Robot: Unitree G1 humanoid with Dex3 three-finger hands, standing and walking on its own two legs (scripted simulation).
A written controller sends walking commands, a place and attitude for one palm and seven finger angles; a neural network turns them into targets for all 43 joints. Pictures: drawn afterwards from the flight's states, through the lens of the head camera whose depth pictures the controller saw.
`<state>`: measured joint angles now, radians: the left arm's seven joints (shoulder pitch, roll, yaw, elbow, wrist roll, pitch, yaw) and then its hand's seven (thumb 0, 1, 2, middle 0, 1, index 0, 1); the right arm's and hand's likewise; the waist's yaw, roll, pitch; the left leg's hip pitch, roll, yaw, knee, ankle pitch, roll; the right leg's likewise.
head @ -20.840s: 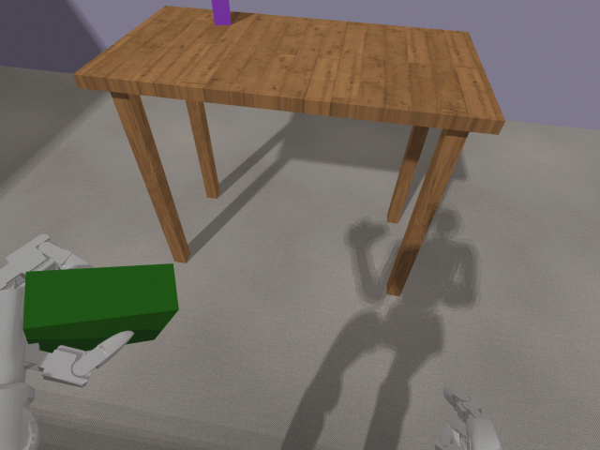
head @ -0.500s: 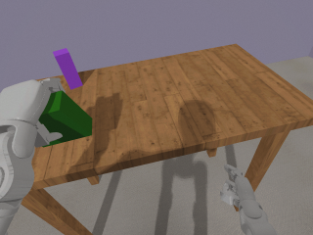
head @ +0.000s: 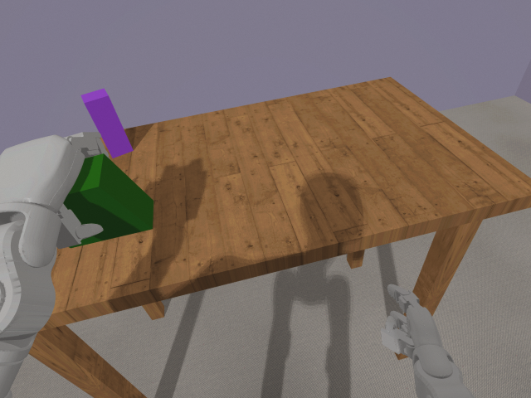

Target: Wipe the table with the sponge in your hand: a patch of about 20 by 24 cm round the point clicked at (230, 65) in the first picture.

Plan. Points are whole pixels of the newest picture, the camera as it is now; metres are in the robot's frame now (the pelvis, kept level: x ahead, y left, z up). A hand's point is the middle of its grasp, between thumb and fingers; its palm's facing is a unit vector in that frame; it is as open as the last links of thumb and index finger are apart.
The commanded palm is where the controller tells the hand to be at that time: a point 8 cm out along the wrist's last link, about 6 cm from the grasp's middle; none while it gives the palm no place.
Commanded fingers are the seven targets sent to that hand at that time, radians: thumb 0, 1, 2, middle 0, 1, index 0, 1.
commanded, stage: move the sponge above the wiping area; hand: left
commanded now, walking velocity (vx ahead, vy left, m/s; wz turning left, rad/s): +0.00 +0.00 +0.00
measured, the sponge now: (95, 212) +0.26 +0.29 +0.20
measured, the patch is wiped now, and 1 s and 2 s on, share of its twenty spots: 0.00 0.00 0.00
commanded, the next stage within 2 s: none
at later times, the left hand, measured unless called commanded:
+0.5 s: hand (73, 200) +0.25 +0.29 +0.23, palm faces +0.28 -0.07 -0.96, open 9.3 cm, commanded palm +0.19 +0.29 +0.29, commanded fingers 0.00 0.10 1.30 -1.20 -1.60 -1.20 -1.60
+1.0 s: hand (82, 211) +0.26 +0.30 +0.20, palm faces +0.17 -0.04 -0.98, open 9.3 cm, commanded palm +0.21 +0.29 +0.27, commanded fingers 0.00 0.10 1.30 -1.20 -1.60 -1.20 -1.60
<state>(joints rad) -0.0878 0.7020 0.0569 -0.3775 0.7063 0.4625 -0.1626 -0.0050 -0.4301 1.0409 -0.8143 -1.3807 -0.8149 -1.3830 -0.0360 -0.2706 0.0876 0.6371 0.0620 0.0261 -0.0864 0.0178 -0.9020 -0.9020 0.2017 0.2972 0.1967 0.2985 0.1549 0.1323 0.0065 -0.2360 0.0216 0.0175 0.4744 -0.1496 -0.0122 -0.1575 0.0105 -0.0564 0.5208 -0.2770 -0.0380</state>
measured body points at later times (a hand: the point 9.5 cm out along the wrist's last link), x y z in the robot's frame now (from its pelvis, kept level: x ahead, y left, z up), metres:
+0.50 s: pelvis +0.00 +0.01 +0.00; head -0.02 -0.04 +0.45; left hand +0.23 +0.29 +0.28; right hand +0.29 -0.15 -0.05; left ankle +0.07 +0.13 -0.74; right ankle +0.01 -0.09 -0.74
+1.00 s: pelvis +0.00 +0.00 +0.00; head -0.01 -0.04 +0.45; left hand +0.24 +0.30 +0.25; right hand +0.28 -0.17 -0.06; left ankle +0.07 +0.13 -0.74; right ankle +0.01 -0.09 -0.74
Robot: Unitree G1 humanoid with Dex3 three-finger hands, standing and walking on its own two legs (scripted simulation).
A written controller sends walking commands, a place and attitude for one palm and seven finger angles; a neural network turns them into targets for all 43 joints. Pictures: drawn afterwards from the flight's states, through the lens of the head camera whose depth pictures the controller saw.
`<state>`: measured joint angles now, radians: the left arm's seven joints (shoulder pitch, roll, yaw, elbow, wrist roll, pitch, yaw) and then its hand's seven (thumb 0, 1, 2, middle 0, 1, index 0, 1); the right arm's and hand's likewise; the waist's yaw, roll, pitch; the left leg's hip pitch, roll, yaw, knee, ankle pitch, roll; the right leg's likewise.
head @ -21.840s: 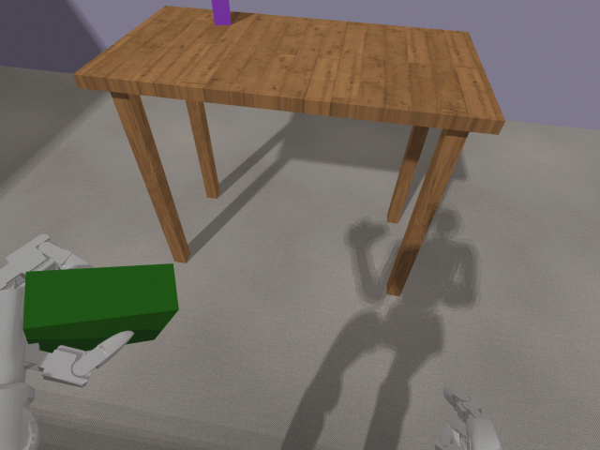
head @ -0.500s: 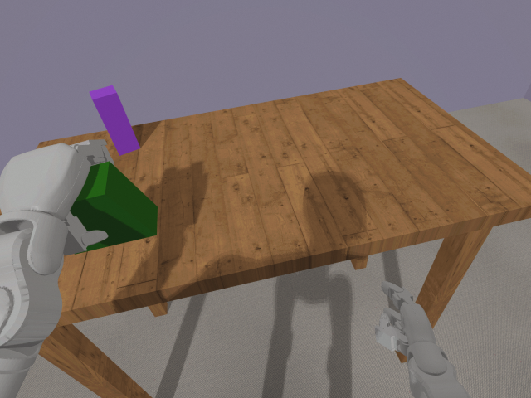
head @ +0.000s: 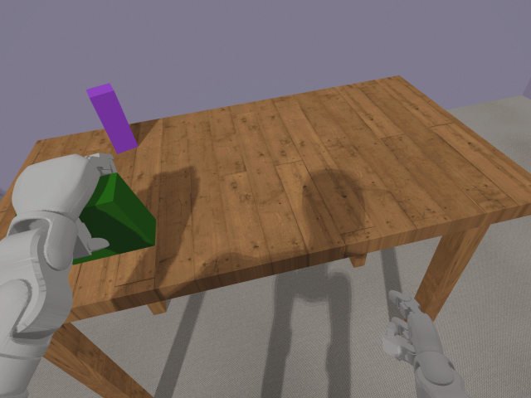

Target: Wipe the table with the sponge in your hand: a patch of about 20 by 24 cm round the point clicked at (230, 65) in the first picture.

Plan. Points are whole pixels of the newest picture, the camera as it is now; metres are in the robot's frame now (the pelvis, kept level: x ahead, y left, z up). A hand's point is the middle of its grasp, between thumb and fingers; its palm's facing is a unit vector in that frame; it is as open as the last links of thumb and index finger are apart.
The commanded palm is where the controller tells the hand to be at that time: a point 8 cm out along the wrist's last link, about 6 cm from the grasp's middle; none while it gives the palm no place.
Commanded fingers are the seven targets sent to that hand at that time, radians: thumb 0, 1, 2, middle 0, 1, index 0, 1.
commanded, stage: move the sponge above the wiping area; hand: left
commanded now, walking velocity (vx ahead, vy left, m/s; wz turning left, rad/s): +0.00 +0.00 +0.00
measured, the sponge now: (101, 229) +0.26 +0.30 +0.15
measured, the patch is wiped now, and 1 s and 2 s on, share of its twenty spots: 0.00 0.00 0.00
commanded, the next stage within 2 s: none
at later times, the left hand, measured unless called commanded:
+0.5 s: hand (94, 212) +0.27 +0.31 +0.17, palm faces +0.08 -0.03 -1.00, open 9.3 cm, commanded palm +0.23 +0.30 +0.25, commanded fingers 0.00 0.10 1.30 -1.20 -1.60 -1.20 -1.60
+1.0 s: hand (89, 212) +0.27 +0.31 +0.18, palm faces +0.14 -0.03 -0.99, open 9.3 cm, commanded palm +0.22 +0.30 +0.25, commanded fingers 0.00 0.10 1.30 -1.20 -1.60 -1.20 -1.60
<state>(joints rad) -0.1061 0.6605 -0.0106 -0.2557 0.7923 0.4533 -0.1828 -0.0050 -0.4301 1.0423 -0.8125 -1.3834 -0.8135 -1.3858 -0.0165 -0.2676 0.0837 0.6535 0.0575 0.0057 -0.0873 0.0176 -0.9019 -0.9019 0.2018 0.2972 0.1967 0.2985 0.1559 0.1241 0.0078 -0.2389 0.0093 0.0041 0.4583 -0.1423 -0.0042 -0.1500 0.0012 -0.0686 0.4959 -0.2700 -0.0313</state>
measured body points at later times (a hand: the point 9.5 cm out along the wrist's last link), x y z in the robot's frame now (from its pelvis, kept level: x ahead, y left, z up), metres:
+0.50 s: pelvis +0.01 +0.00 +0.00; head +0.00 -0.05 +0.45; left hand +0.27 +0.30 +0.23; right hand +0.27 -0.19 -0.07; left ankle +0.07 +0.12 -0.74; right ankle +0.01 -0.10 -0.74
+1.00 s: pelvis +0.02 +0.01 +0.00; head +0.00 -0.04 +0.45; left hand +0.26 +0.30 +0.23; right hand +0.28 -0.17 -0.07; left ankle +0.07 +0.12 -0.74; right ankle +0.01 -0.10 -0.74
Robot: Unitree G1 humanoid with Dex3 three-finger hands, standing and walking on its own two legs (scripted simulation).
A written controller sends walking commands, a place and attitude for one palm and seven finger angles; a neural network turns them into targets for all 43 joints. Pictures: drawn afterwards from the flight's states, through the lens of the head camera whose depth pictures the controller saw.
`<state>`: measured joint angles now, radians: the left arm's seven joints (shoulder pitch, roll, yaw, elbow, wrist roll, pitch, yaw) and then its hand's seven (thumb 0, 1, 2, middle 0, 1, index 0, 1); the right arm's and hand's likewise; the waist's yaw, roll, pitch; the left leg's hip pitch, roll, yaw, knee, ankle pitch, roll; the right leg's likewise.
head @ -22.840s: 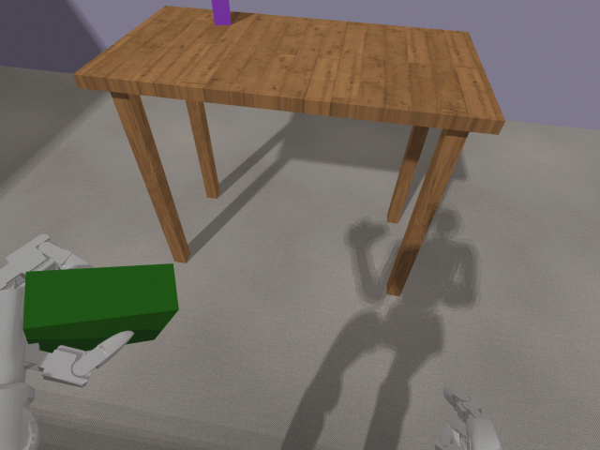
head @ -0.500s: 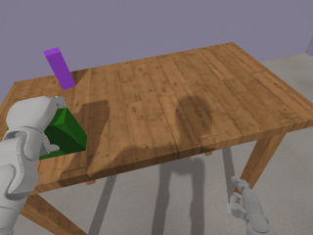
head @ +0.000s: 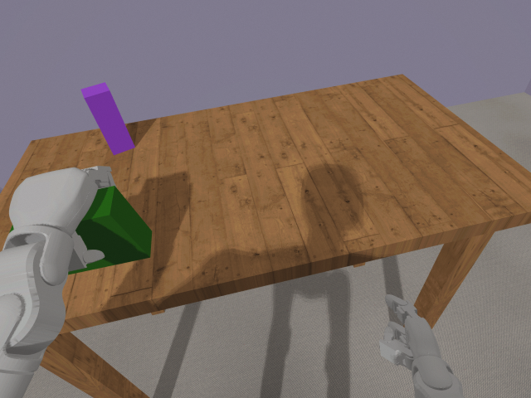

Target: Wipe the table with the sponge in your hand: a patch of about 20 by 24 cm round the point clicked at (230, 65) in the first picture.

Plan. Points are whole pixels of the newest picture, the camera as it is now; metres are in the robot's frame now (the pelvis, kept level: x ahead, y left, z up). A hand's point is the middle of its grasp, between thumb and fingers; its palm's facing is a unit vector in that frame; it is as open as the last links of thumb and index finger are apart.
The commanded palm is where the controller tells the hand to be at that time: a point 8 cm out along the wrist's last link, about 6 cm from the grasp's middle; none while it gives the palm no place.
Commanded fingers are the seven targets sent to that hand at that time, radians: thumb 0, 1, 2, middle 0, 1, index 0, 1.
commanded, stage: move the sponge above the wiping area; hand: left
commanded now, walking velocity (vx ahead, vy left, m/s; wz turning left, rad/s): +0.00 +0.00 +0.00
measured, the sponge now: (97, 240) +0.25 +0.30 +0.13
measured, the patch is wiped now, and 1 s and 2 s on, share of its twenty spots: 0.00 0.00 0.00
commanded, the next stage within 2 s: lower the sponge onto the table in 1.32 s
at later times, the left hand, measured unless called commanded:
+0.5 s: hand (75, 216) +0.25 +0.30 +0.19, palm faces +0.15 -0.02 -0.99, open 9.3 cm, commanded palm +0.20 +0.29 +0.26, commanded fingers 0.00 0.10 1.30 -1.20 -1.60 -1.20 -1.60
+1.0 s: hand (70, 222) +0.24 +0.30 +0.19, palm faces +0.14 -0.03 -0.99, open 9.3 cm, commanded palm +0.19 +0.29 +0.26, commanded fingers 0.00 0.10 1.30 -1.20 -1.60 -1.20 -1.60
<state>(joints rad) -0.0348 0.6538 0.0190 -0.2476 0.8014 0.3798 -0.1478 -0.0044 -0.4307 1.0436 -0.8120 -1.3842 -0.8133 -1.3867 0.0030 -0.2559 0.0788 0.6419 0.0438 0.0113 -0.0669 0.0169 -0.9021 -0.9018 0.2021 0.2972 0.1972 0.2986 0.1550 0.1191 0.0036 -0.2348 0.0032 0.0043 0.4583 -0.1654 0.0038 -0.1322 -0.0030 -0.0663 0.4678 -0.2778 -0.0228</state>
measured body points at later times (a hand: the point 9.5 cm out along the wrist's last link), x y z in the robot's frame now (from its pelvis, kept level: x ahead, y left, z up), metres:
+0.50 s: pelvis -0.01 -0.01 +0.00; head -0.03 -0.05 +0.45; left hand +0.24 +0.30 +0.24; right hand +0.26 -0.18 -0.07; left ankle +0.05 +0.12 -0.74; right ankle -0.01 -0.11 -0.74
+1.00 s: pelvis -0.01 -0.01 +0.00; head -0.03 -0.06 +0.44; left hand +0.22 +0.30 +0.25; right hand +0.26 -0.18 -0.07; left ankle +0.05 +0.12 -0.74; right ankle -0.01 -0.11 -0.74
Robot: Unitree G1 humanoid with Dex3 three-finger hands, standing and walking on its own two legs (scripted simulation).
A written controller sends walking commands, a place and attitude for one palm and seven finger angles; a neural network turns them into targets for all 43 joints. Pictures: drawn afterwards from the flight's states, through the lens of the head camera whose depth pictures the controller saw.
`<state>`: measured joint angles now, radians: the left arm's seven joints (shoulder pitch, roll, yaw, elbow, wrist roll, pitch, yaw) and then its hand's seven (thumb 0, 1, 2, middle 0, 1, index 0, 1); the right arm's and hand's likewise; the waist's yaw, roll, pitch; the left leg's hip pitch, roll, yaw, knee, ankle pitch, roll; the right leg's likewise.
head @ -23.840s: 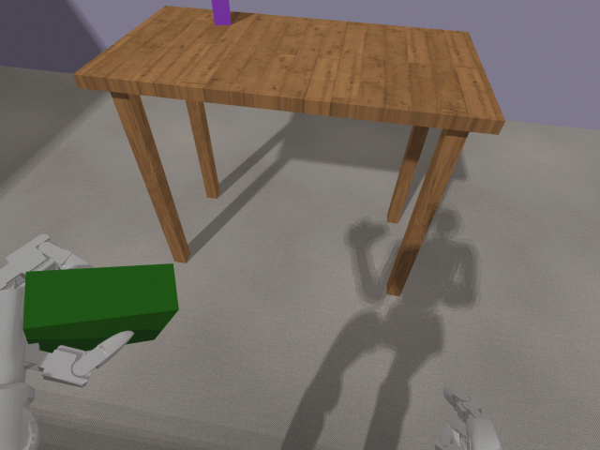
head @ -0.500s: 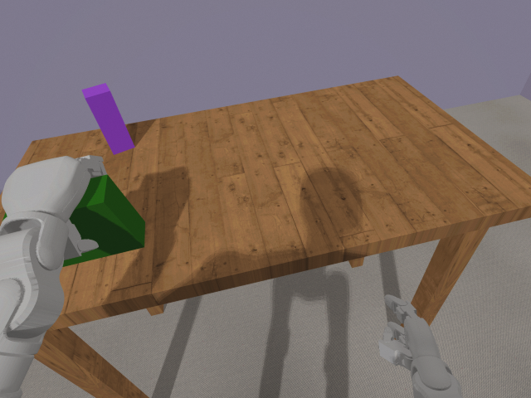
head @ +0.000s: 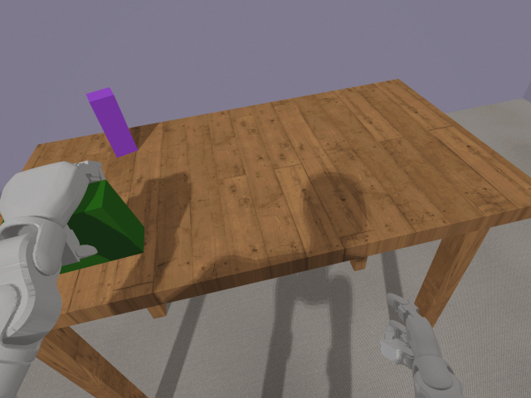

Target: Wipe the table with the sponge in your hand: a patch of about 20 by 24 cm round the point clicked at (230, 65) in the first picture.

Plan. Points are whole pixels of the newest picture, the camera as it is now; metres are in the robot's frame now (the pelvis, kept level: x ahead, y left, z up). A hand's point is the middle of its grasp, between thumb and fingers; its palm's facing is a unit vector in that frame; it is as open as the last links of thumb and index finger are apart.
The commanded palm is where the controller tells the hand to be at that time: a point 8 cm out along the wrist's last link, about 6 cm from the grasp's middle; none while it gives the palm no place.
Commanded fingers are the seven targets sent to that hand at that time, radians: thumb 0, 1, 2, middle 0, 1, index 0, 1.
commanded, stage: move the sponge above the wiping area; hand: left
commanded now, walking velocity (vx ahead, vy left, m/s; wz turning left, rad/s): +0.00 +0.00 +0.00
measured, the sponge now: (89, 236) +0.25 +0.31 +0.15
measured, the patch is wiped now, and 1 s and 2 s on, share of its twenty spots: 0.00 0.00 0.00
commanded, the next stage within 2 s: lower the sponge onto the table in 0.32 s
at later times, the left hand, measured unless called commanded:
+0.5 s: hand (89, 214) +0.26 +0.30 +0.19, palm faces +0.13 -0.04 -0.99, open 9.3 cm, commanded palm +0.21 +0.29 +0.26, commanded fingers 0.00 0.10 1.30 -1.20 -1.60 -1.20 -1.60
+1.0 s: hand (93, 225) +0.26 +0.30 +0.17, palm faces +0.07 -0.04 -1.00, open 9.3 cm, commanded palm +0.22 +0.30 +0.25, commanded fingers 0.00 0.10 1.30 -1.20 -1.60 -1.20 -1.60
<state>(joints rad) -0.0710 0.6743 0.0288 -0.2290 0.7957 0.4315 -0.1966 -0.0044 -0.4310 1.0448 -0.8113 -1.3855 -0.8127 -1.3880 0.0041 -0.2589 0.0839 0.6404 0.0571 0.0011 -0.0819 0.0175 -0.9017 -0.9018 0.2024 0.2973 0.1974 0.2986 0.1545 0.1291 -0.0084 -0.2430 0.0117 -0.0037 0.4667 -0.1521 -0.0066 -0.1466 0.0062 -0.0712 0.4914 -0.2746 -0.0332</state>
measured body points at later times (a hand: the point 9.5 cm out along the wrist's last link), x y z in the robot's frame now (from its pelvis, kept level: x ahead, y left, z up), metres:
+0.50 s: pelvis +0.00 +0.00 +0.00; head -0.02 -0.05 +0.45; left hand +0.25 +0.29 +0.24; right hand +0.27 -0.17 -0.07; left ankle +0.07 +0.12 -0.74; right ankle +0.00 -0.10 -0.74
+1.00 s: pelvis +0.01 +0.00 +0.00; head -0.01 -0.04 +0.45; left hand +0.25 +0.30 +0.22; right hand +0.27 -0.18 -0.07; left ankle +0.07 +0.12 -0.74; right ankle +0.00 -0.10 -0.74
